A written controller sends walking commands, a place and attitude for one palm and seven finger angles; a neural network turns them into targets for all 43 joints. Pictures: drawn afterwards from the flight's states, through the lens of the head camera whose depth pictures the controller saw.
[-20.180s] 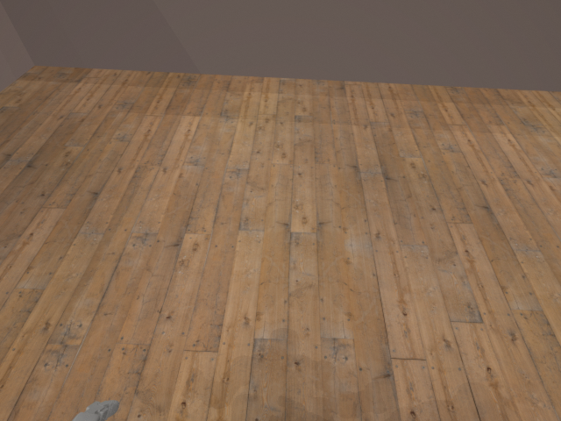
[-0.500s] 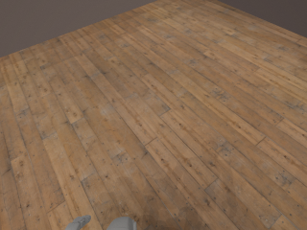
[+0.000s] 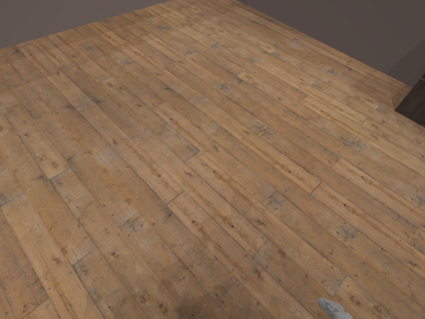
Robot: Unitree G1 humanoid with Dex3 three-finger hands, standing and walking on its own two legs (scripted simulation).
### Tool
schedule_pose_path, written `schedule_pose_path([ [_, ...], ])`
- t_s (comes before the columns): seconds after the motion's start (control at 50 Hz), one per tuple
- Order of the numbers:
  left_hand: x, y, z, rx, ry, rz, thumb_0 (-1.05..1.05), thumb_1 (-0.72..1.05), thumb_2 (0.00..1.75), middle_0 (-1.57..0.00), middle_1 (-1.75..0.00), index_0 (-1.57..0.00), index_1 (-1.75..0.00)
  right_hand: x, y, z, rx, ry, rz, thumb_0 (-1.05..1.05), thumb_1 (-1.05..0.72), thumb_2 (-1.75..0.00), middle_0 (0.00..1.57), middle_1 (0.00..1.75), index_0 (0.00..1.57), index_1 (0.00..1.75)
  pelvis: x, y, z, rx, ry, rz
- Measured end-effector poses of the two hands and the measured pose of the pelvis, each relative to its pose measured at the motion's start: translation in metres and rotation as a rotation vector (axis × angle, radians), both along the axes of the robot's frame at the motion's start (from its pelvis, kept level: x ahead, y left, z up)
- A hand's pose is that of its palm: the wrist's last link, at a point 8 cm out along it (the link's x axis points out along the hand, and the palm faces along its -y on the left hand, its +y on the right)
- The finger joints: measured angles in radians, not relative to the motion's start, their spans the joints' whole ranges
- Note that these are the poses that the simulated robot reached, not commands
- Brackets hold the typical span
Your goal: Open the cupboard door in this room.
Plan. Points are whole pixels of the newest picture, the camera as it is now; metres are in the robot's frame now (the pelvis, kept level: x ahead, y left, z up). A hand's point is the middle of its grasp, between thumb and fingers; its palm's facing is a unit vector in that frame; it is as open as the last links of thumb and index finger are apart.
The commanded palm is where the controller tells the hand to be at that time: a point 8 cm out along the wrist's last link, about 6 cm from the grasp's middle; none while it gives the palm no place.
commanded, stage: turn or walk to find it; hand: left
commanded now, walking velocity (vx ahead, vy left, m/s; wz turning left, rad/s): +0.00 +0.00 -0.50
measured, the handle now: out of the picture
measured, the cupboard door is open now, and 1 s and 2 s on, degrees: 0 0 0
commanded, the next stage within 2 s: none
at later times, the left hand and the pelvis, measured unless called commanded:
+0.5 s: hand (160, 307) +0.16 +0.12 -0.15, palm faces -0.30 -0.91 -0.27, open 7.3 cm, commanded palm none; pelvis -0.02 -0.04 -0.01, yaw -17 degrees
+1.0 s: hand (148, 309) +0.15 +0.15 -0.18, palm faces -0.38 -0.91 -0.17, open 7.3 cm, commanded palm none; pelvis +0.13 -0.04 -0.01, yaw -30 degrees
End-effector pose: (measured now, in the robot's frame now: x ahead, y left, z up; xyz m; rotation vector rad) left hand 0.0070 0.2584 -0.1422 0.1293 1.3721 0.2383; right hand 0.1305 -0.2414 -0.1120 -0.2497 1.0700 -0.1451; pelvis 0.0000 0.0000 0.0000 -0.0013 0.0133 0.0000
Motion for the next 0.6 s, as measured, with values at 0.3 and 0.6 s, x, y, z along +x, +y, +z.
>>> schedule_pose_path([
  [0.3, 0.092, 0.0, 0.017, 0.01, -0.089, -0.266, 0.0, 0.91, 0.9, -0.2, -0.3, -0.2, -0.3, -0.128, -0.003, -0.007, 0.038, 0.133, -0.264, 0.01, -0.9, -0.9, 0.2, 0.3, 0.21, 0.3, -0.011, 0.005, 0.007, -0.016, -0.019, -0.198],
  [0.6, 0.143, -0.108, 0.037, 0.0, -0.203, -0.484, 0.0, 0.91, 0.9, -0.2, -0.3, -0.21, -0.3, -0.214, -0.06, -0.028, 0.109, 0.257, -0.462, 0.01, -0.91, -0.9, 0.2, 0.3, 0.2, 0.29, -0.009, -0.049, 0.008, 0.026, -0.023, -0.344],
])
